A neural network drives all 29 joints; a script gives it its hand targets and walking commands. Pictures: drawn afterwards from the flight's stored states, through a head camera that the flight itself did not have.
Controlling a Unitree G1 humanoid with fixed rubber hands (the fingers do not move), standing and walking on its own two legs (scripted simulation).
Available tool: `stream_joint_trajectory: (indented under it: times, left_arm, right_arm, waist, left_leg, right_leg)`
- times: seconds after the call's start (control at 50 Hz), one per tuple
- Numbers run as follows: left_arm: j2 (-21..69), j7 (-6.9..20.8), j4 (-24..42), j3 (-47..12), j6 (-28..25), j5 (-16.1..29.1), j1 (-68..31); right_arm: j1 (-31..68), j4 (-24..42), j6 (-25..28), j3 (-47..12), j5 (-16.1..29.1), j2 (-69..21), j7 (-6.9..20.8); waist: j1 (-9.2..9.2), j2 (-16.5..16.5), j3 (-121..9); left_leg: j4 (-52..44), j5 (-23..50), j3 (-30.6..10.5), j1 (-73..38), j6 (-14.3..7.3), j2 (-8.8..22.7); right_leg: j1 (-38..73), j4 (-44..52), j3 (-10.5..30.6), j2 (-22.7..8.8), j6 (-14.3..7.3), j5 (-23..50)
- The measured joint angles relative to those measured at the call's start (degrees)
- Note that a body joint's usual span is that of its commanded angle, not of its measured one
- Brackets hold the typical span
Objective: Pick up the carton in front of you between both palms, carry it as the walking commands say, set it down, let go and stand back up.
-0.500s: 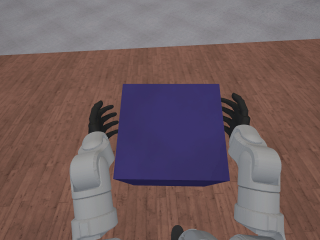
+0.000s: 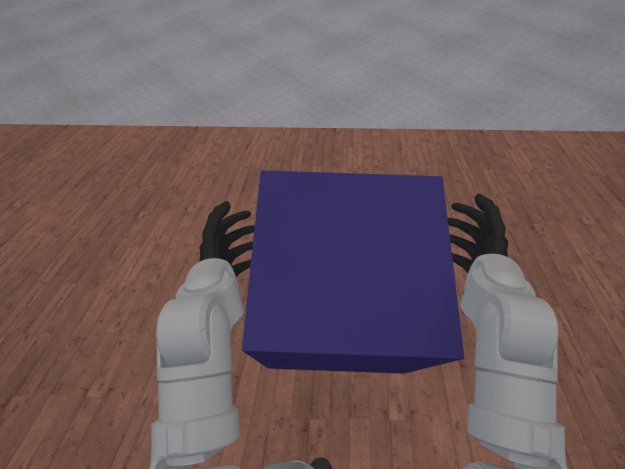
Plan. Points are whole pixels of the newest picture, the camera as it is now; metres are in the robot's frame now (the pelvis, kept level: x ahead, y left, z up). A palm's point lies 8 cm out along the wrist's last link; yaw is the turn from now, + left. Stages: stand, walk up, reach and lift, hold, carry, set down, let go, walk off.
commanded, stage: carry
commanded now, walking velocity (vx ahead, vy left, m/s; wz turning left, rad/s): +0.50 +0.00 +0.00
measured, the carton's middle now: (342, 286) +0.33 +0.02 +0.03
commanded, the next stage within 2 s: none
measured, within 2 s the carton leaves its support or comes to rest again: neither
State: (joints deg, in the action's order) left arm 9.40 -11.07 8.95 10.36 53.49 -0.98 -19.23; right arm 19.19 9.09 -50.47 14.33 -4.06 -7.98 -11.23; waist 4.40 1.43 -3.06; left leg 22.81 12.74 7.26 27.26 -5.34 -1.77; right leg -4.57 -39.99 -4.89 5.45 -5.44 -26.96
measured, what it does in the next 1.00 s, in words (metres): goes down: left foot 0.05 m lower, then right foot 0.05 m lower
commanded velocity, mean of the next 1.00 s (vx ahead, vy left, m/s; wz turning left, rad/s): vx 0.50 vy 0.00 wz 0.00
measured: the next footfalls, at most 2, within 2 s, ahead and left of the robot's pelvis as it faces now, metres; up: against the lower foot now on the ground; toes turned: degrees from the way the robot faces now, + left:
left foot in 0.02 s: +0.15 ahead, +0.05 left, -0.05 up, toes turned +3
right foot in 0.52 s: +0.48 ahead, -0.05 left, -0.10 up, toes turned -2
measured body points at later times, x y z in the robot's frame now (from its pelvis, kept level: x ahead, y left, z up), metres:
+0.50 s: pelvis +0.32 +0.00 -0.05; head +0.33 +0.00 +0.40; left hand +0.66 +0.15 +0.05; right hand +0.65 -0.17 +0.06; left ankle +0.12 +0.05 -0.74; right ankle +0.46 -0.06 -0.78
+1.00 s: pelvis +0.64 +0.01 -0.09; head +0.65 +0.01 +0.36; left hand +0.96 +0.18 +0.00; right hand +0.98 -0.14 +0.00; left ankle +0.77 +0.08 -0.82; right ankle +0.45 -0.05 -0.79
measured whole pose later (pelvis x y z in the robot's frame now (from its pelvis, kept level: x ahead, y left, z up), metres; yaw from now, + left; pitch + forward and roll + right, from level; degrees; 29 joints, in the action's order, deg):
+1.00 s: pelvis +0.64 +0.01 -0.09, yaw +0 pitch +4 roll -1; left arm 9.4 -11.2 6.4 9.7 51.0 -0.7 -18.5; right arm 17.8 7.1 -48.5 14.4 -3.9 -7.6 -11.5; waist 5.1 1.0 -4.1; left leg 25.1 11.1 5.7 30.0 -5.2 -1.3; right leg -4.9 -36.3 -4.0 5.1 -5.4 -25.8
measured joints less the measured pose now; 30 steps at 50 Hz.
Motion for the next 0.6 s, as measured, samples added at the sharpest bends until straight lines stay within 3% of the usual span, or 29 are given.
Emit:
stream_joint_trajectory:
  times: [0.02, 0.06, 0.08, 0.12, 0.22, 0.28, 0.36, 0.46, 0.52, 0.56, 0.6]
  left_arm:
    - [-0.6, -0.31, 0.02, 0.04, 0.52, -0.01, -0.37]
    - [-2.67, -0.9, -1.43, 0.29, 1.06, 0.68, -1.84]
    - [-3.15, -1.22, -2.06, 0.53, 1.44, 0.95, -1.87]
    - [-2.43, -1.66, -3.18, 1.59, 2.1, 0.56, -1.48]
    - [0.13, -0.61, -4.2, 4.79, 1.26, -2.25, -0.85]
    - [0.15, -0.01, -3.41, 4.81, -0.03, -2.77, -0.4]
    - [-0.36, -0.09, -1.35, 4.61, -1.09, -2.85, 0.28]
    - [-1.36, -0.47, -0.29, 4.35, -0.81, -3.16, 0.58]
    - [-1.37, -0.49, -2.53, 3.78, -0.27, -3.73, -0.56]
    - [-0.89, -0.65, -5.31, 3.62, -0.62, -3.86, -1.88]
    - [-0.8, -0.57, -7.55, 3.15, 0.09, -3.3, -2.09]
  right_arm:
    - [0.79, -0.63, -0.36, -0.14, -0.05, -0.02, -0.14]
    - [2.76, -3.02, -0.82, -0.44, 0.21, -0.04, -0.66]
    - [3.27, -4.01, -1.46, -0.76, 0.83, 0.18, -0.88]
    - [2.67, -4.7, -2.9, -0.83, 2.23, 0.29, -0.78]
    - [0.79, -4.31, -3.48, -0.19, 3.47, -1.17, 0.44]
    - [0.85, -4.01, -2.31, -0.36, 3.47, -1.55, 0.44]
    - [1.43, -3.22, -1.34, -1.32, 3.39, -1.78, 0.44]
    - [1.8, -2.94, -1.58, -2.6, 2.42, -1.92, 0.31]
    - [1.65, -3.31, -2.84, -2.55, 2.24, -0.84, 0.08]
    - [2.47, -5.43, -3.02, -2.43, 2.48, 1.06, 0.08]
    - [1.67, -7.15, -2.95, -1.7, 2.26, 1.38, -0.11]
  waist:
    - [-0.43, -0.1, -0.65]
    - [-2.67, -2.43, -0.55]
    - [-3.86, -2.24, -0.44]
    - [-5.69, -1.25, -0.36]
    - [-7.69, -0.45, 0.81]
    - [-8.18, -0.5, 1.42]
    - [-8.54, -1.15, 1.23]
    - [-9.5, -2.25, -0.91]
    - [-8.57, -2.89, -2.46]
    - [-6.29, -0.5, -2.25]
    - [-4.05, -0.92, -1.43]
  left_leg:
    - [0.66, -1.87, 0.29, -2.08, -1.36, -0.21]
    - [8.54, -12.8, 0.93, -0.53, -3.43, -2.14]
    - [11.04, -15.66, 0.96, -0.2, -3.81, -2.37]
    - [12.11, -17.72, 0.67, -1.41, -3.44, -2.39]
    - [8.88, -21.1, 0.1, -7.28, -3.55, -2.27]
    - [6.95, -23.04, -0.64, -10.88, -3.08, -2.17]
    - [5.2, -26.58, -1.69, -16.01, -2.14, -2.42]
    - [8.55, -35.19, -2.94, -21.86, -1.11, -3.43]
    - [21.93, -41.35, -2.74, -21.77, 0.02, -4.06]
    - [38.57, -44.22, -4.37, -15.42, 1.71, -2.54]
    - [50.93, -43.67, -5.97, -7.89, 1.84, -2.22]
  right_leg:
    - [-1.32, -6.96, -0.32, -0.28, 0.66, 0.06]
    - [-8.24, -24.45, 2.27, -1.42, 2.63, -3.65]
    - [-12.22, -31.42, 3.25, -1.41, 2.71, -4.07]
    - [-19.14, -36.56, 4.0, -2.34, 2.4, -1.55]
    - [-30.28, -24.49, 4.71, -7.07, 3.18, 4.93]
    - [-33.91, -16.25, 4.87, -8.39, 3.37, 12.13]
    - [-34.46, -3.94, 3.83, -8.15, 2.92, 24.04]
    - [-28.5, 12.35, -0.12, -5.05, 1.38, 36.39]
    - [-21.46, 17.23, -2.24, -3.87, -0.29, 39.38]
    - [-22.84, 9.48, -2.73, -1.87, -2.76, 28.48]
    - [-22.82, 5.27, -2.81, -1.45, -3.17, 23.45]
